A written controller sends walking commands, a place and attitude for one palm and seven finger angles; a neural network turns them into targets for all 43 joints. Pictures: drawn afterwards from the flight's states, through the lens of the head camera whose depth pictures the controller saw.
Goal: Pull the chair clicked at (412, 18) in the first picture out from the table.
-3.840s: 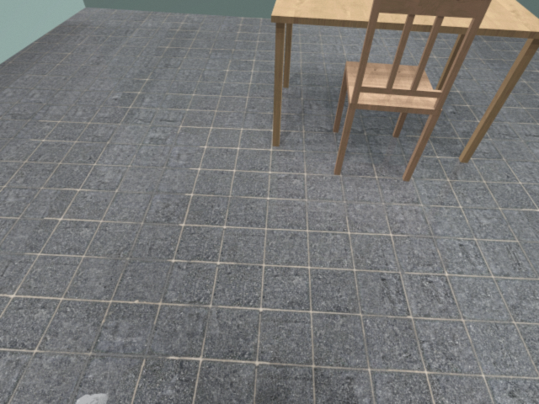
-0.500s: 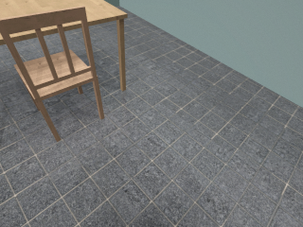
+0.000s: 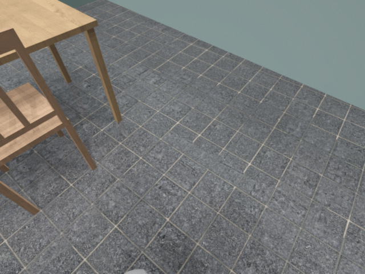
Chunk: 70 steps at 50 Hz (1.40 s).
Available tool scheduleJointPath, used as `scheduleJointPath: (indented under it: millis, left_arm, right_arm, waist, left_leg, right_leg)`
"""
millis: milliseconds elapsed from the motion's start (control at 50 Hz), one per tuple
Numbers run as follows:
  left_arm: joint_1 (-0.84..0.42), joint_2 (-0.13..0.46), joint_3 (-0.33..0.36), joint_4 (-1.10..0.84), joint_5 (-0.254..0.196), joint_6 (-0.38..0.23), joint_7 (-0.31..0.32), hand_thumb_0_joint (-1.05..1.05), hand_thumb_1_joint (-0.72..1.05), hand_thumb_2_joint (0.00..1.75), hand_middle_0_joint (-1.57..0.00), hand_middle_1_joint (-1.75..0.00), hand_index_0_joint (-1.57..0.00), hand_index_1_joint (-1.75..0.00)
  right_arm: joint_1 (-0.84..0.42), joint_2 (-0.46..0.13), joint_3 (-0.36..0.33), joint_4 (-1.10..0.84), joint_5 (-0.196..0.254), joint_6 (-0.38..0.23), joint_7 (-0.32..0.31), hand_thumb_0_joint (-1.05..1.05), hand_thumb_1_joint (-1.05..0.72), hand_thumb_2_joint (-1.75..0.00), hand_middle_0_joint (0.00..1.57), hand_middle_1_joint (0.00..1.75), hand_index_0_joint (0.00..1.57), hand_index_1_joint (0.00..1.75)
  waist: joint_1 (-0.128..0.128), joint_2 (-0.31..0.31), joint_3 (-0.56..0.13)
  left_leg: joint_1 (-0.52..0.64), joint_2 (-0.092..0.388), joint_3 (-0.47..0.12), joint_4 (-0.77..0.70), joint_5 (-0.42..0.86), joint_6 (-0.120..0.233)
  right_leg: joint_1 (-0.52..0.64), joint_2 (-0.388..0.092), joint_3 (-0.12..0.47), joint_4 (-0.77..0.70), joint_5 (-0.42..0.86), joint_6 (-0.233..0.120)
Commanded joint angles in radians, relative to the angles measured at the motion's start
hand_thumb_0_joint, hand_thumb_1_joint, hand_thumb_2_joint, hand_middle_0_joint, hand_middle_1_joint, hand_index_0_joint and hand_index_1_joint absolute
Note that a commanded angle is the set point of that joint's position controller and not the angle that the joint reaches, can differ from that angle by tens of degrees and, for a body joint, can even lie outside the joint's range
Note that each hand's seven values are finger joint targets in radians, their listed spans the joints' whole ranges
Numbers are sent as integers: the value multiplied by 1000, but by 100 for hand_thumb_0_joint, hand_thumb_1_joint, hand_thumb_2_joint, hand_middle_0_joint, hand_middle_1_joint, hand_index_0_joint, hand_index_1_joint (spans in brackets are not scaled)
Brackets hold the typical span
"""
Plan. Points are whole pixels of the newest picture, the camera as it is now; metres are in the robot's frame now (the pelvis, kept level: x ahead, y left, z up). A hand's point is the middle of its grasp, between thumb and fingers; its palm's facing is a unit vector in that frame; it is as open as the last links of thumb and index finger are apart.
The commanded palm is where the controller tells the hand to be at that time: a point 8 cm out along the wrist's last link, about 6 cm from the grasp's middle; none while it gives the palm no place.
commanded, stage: walk to a spot facing it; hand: left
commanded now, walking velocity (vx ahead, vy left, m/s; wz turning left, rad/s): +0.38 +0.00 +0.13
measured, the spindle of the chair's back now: out of the picture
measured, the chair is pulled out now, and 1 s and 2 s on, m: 0.00 0.00 0.00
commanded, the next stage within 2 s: turn to face it in 0.36 s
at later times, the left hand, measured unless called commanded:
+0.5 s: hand (98, 262) +0.18 +0.23 -0.18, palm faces +0.12 -0.98 -0.14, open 7.4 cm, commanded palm none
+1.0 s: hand (117, 175) +0.40 +0.22 -0.13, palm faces +0.29 -0.93 -0.23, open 7.3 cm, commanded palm none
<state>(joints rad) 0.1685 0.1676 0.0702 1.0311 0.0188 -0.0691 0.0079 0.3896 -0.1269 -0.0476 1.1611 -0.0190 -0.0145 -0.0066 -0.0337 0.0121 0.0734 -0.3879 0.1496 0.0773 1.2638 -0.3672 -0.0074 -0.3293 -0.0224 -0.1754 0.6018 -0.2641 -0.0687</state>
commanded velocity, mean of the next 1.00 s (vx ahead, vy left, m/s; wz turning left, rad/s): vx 0.13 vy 0.00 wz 0.34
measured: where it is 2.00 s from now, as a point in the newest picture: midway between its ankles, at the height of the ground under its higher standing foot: (178, 246)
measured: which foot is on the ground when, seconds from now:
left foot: up 0.00-0.34, down 0.36-0.80, up 0.82-1.00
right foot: down 0.00-0.36, up 0.38-0.78, down 0.80-1.00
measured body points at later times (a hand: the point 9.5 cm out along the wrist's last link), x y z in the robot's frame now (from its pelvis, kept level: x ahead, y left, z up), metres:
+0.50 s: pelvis +0.23 +0.06 +0.00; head +0.25 +0.08 +0.45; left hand +0.17 +0.28 -0.17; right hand +0.33 -0.16 -0.13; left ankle +0.28 +0.15 -0.73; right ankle +0.15 -0.08 -0.63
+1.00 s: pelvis +0.34 +0.02 +0.01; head +0.37 +0.00 +0.46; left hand +0.39 +0.26 -0.11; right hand +0.43 -0.21 -0.15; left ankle +0.28 +0.15 -0.63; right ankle +0.37 -0.06 -0.73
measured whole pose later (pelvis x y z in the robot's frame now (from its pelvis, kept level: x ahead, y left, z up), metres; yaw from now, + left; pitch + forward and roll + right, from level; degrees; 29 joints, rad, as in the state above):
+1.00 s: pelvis +0.34 +0.02 +0.01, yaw +17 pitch -1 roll +2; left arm 0.15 0.12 0.04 0.92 0.02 -0.02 0.03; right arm 0.24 -0.21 -0.08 1.01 -0.02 0.06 0.01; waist -0.04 0.03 0.05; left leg -0.49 0.05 0.05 1.17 -0.41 -0.06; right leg -0.24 -0.11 -0.24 0.53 -0.28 -0.03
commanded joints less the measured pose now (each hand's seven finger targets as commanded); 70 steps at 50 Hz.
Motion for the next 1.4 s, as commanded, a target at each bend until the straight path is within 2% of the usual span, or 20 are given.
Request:
scheduleJointPath:
  millis: [0, 240, 300, 320, 340, 360, 440, 500, 660, 740, 760, 780, 800, 920, 1200, 1220, 1240, 1260, 1280, 1380]
  left_arm:
    - [125, 77, -3, 11, 8, -13, 6, 0, 90, 90, -20, -30, -20, -30]
    - [237, 128, -10, 60, 7, -21, 11, 0, 90, 90, -20, -30, -20, -30]
    - [222, 150, -5, 59, 1, -14, 11, 0, 90, 90, -20, -30, -20, -30]
    - [229, 135, -8, 52, -5, -11, 9, 0, 90, 90, -20, -30, -20, -30]
    - [270, 73, -14, 28, -16, -5, 1, 0, 90, 90, -20, -30, -20, -30]
    - [210, 76, -15, -8, -13, -13, -3, 0, 90, 90, -20, -30, -20, -30]
    - [160, 42, -6, 25, 2, 19, -12, 0, 90, 90, -20, -30, -20, -30]
    - [235, 1, -14, 44, 6, 49, -3, 0, 90, 90, -20, -30, -20, -30]
    - [55, 44, -5, -73, -2, 70, 11, 0, 90, 90, -20, -30, -20, -30]
    - [98, 73, 6, -93, -8, 55, 14, 0, 90, 90, -20, -30, -20, -30]
    - [141, 113, 14, -85, -3, 44, 18, 0, 90, 90, -20, -30, -20, -30]
    - [179, 213, 33, -85, 11, 35, 29, 0, 90, 90, -20, -30, -20, -30]
    - [210, 250, 32, -98, 0, 42, 28, 0, 90, 90, -20, -30, -20, -30]
    - [37, 141, 5, -149, 0, 45, 34, 0, 90, 90, -20, -30, -20, -30]
    - [90, 258, 39, -170, 6, 79, 14, 0, 90, 90, -20, -30, -20, -30]
    - [82, 257, 40, -175, -2, 82, 9, 0, 90, 90, -20, -30, -20, -30]
    - [76, 205, 33, -211, -9, 84, 0, 0, 90, 90, -20, -30, -20, -30]
    - [-6, 167, 10, -267, -5, 86, 1, 0, 90, 90, -20, -30, -20, -30]
    - [-28, 174, 11, -262, 1, 102, 15, 0, 90, 90, -20, -30, -20, -30]
    - [42, 182, 22, -193, -5, 100, 0, 0, 90, 90, -20, -30, -20, -30]
  right_arm:
    - [36, -28, -13, -81, -12, -7, 9, 0, -90, -90, 20, 30, 20, 30]
    - [-304, -78, -9, -231, -4, -24, 49, 0, -90, -90, 20, 30, 20, 30]
    - [-144, -118, -19, -188, -12, -36, 32, 0, -90, -90, 20, 30, 20, 30]
    - [11, -175, -33, -150, -20, -42, 21, 0, -90, -90, 20, 30, 20, 30]
    - [135, -311, -63, -128, -32, -44, 9, 0, -90, -90, 20, 30, 20, 30]
    - [172, -341, -62, -117, -14, -34, 3, 0, -90, -90, 20, 30, 20, 30]
    - [-83, -155, -12, -160, -7, -58, -12, 0, -90, -90, 20, 30, 20, 30]
    - [-115, -127, 0, -152, 4, -64, -15, 0, -90, -90, 20, 30, 20, 30]
    - [-78, -187, -31, -152, -4, -16, -8, 0, -90, -90, 20, 30, 20, 30]
    - [-118, -201, -44, -176, -2, 9, -7, 0, -90, -90, 20, 30, 20, 30]
    - [-113, -170, -43, -185, 5, 8, -2, 0, -90, -90, 20, 30, 20, 30]
    - [-74, -96, -31, -209, 12, 8, 5, 0, -90, -90, 20, 30, 20, 30]
    - [-82, -118, -36, -227, 5, 20, -2, 0, -90, -90, 20, 30, 20, 30]
    - [-121, -123, -42, -214, -3, 64, 22, 0, -90, -90, 20, 30, 20, 30]
    - [-261, -189, -32, -343, -3, 49, 39, 0, -90, -90, 20, 30, 20, 30]
    - [-192, -236, -45, -331, -6, 41, 38, 0, -90, -90, 20, 30, 20, 30]
    - [-118, -362, -73, -333, -11, 32, 32, 0, -90, -90, 20, 30, 20, 30]
    - [-48, -433, -83, -313, 1, 33, 24, 0, -90, -90, 20, 30, 20, 30]
    - [-38, -413, -80, -290, 5, 29, 8, 0, -90, -90, 20, 30, 20, 30]
    - [-236, -312, -49, -347, 2, 18, 2, 0, -90, -90, 20, 30, 20, 30]
  waist:
    - [1, -104, -28]
    - [60, -92, 69]
    - [-26, -51, -12]
    - [-85, 21, -122]
    - [-106, 274, -245]
    - [-105, 261, -239]
    - [12, 71, -36]
    - [65, 96, -54]
    - [27, 130, -67]
    - [63, 109, -82]
    - [82, 17, -112]
    - [83, -275, -167]
    - [96, -293, -197]
    - [22, -168, -73]
    - [45, -174, -129]
    - [-2, -88, -173]
    - [-44, 213, -221]
    - [-76, 319, -211]
    - [-74, 267, -240]
    - [25, 121, -160]
  left_leg:
    - [-149, 45, -25, -84, 112, -18]
    - [-157, -12, 50, -567, 193, 12]
    - [127, -92, 108, -676, 183, 44]
    - [383, -49, 40, -733, 244, 75]
    - [599, 215, -336, -807, 300, 170]
    - [575, 335, -504, -941, 338, 242]
    - [200, 219, -188, -1010, 318, 127]
    - [111, 130, -53, -1020, 529, 137]
    - [176, 120, -136, -934, 576, 180]
    - [122, 77, -180, -795, 480, 120]
    - [41, 14, -132, -694, 339, 66]
    - [-163, -131, 8, -456, -54, -13]
    - [-159, -141, -50, -253, -286, -25]
    - [-174, -67, -53, -45, -28, -60]
    - [73, -102, 89, -666, 59, -17]
    - [232, -88, 56, -789, 200, 2]
    - [430, 144, -283, -863, 529, 116]
    - [432, 314, -466, -893, 877, 246]
    - [443, 297, -450, -870, 873, 246]
    - [300, 86, -206, -878, 718, 157]
  right_leg:
    - [43, -257, 217, -413, 81, -67]
    - [265, -282, 116, -382, 305, -52]
    - [241, -240, 38, -120, 575, -23]
    - [128, -189, 5, 111, 526, 17]
    - [-109, -40, -36, 449, 79, 70]
    - [-210, 11, 66, 656, -320, 58]
    - [-220, -117, 177, 693, -74, 66]
    - [-113, -119, 129, 536, -37, 103]
    - [-88, -65, 92, 200, -57, 143]
    - [103, -34, 76, -88, 68, 136]
    - [242, -111, 138, -191, 200, 124]
    - [422, -378, 383, -240, 435, 40]
    - [346, -508, 441, -273, 525, -60]
    - [163, -341, 120, -285, 365, -25]
    - [221, -362, -60, -61, 415, 15]
    - [139, -342, -79, 86, 376, 56]
    - [-128, -211, -107, 341, -8, 142]
    - [-273, -124, -3, 516, -454, 172]
    - [-308, -129, 119, 586, -414, 166]
    - [-231, -108, 147, 587, -131, 178]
